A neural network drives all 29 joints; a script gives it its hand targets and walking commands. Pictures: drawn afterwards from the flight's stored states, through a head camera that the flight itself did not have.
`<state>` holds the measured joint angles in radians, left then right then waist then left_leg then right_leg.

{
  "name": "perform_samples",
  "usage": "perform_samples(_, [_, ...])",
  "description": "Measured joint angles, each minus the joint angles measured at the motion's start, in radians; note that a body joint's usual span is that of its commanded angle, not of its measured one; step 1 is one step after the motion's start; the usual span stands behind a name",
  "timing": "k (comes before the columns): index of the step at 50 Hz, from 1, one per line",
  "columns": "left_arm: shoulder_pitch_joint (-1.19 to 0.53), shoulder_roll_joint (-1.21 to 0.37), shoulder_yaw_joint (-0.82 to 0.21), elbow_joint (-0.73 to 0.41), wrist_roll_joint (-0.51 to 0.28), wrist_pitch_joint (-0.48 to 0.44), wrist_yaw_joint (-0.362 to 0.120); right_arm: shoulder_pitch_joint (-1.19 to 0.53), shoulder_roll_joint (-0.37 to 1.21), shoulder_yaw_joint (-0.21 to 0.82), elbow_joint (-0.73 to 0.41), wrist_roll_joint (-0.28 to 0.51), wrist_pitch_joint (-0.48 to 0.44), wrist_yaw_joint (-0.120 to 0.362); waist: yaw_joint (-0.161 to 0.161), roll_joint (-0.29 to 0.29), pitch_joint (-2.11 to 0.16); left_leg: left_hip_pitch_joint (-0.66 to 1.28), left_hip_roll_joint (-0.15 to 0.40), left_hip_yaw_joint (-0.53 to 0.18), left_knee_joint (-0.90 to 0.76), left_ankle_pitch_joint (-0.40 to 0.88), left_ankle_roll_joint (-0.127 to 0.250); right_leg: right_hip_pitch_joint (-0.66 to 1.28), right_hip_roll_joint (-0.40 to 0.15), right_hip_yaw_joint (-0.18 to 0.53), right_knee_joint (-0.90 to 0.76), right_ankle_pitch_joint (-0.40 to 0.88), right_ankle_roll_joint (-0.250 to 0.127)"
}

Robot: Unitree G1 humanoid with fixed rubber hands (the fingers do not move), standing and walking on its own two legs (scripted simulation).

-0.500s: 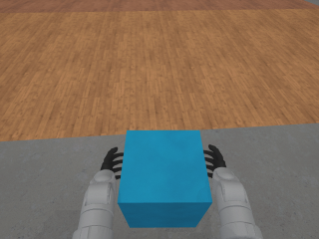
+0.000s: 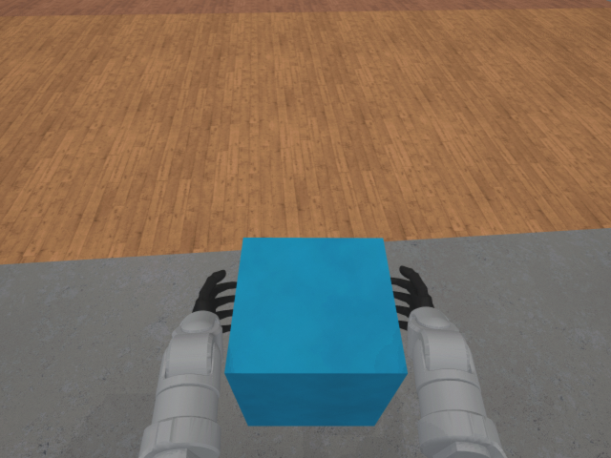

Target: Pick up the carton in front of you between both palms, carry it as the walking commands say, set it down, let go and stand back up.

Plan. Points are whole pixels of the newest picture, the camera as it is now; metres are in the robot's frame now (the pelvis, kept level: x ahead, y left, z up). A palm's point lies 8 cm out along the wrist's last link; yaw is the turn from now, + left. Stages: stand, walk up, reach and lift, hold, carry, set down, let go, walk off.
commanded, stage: reach and lift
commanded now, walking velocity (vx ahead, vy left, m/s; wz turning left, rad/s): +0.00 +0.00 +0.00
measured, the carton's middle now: (312, 336) +0.31 +0.00 -0.05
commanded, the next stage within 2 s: hold in 0.50 s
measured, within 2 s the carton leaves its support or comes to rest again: neither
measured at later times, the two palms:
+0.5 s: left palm (206, 317) +0.29 +0.15 +0.04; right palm (422, 312) +0.30 -0.15 +0.04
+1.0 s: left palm (203, 316) +0.29 +0.15 +0.05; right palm (427, 313) +0.29 -0.15 +0.05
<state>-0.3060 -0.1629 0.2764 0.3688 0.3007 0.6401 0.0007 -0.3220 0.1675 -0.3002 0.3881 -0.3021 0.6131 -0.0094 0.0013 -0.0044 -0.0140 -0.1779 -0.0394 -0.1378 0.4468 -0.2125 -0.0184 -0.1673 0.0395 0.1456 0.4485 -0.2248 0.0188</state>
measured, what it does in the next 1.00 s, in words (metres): stands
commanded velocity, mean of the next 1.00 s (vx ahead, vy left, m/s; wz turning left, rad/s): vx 0.00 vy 0.00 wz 0.00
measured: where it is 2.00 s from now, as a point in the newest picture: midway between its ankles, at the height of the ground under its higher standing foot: outside the picture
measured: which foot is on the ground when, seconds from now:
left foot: down 0.00-1.00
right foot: down 0.00-1.00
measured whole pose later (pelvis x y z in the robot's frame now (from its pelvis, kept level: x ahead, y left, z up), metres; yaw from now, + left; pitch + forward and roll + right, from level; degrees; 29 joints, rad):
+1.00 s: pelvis +0.00 +0.00 +0.00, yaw +0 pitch -7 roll +0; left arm -0.29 -0.16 0.23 0.27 0.29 0.77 0.00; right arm -0.30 0.16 -0.26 0.28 -0.30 0.74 0.00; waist 0.00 0.00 0.00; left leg -0.07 -0.03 -0.13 0.38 -0.18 -0.02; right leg -0.07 0.03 0.14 0.38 -0.20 0.02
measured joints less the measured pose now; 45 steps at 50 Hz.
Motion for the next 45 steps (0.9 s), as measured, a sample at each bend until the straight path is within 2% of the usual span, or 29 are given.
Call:
perform_samples(26, [0.055,0.014,-0.062,-0.079,-0.021,0.070,0.005,0.055,-0.014,0.065,-0.080,0.022,0.075,-0.005,0.002,0.000,-0.003,0.083,0.008,0.001,-0.069,0.014,0.000,0.082,-0.003,-0.004,-0.066,0.014,-0.006])
perform_samples(33, [0.076,0.018,-0.090,-0.149,-0.040,0.113,0.010,0.076,-0.019,0.092,-0.152,0.040,0.120,-0.008,-0.003,0.000,-0.007,0.113,0.009,0.000,-0.094,0.027,0.001,0.114,-0.005,-0.006,-0.095,0.028,-0.006])
perform_samples(45, [0.026,0.007,-0.053,-0.107,-0.010,0.134,-0.003,0.030,-0.009,0.051,-0.112,0.007,0.138,0.007,-0.001,0.000,0.015,0.112,0.007,0.006,-0.075,0.028,0.001,0.110,-0.005,-0.005,-0.074,0.029,-0.003])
